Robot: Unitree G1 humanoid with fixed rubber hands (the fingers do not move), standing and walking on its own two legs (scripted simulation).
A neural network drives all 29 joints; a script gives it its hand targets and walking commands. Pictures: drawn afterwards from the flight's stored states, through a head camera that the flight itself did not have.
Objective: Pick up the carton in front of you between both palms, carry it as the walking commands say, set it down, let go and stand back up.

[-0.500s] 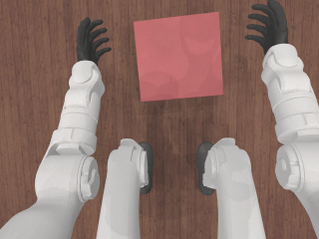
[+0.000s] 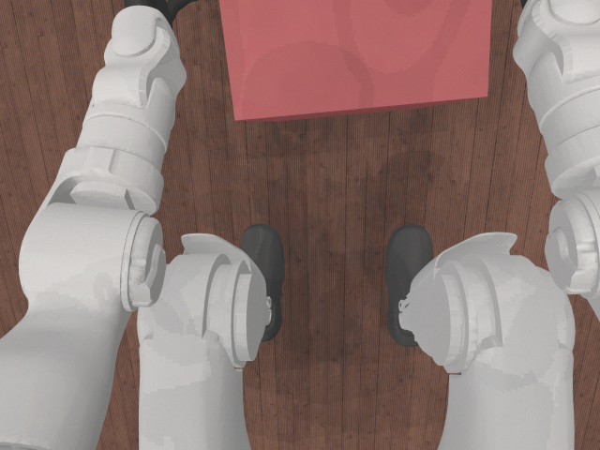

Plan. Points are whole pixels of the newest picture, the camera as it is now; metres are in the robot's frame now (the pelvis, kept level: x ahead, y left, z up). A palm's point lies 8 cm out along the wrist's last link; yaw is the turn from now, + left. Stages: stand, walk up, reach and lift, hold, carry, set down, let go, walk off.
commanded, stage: reach and lift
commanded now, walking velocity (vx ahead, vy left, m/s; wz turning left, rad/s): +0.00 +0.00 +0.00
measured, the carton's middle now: (345, 18) +0.53 -0.02 -0.24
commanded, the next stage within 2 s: none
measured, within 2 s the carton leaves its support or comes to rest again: leaves its support in 0.76 s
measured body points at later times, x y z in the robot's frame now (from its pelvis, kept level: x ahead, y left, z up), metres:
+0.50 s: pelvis +0.00 +0.00 +0.01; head +0.37 -0.01 +0.26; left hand +0.55 +0.14 -0.17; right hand +0.55 -0.17 -0.17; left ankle +0.12 +0.12 -0.33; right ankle +0.12 -0.12 -0.33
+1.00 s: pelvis +0.00 +0.01 +0.03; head +0.30 -0.02 +0.37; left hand +0.54 +0.12 -0.06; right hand +0.53 -0.18 -0.06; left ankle +0.12 +0.13 -0.33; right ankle +0.12 -0.12 -0.33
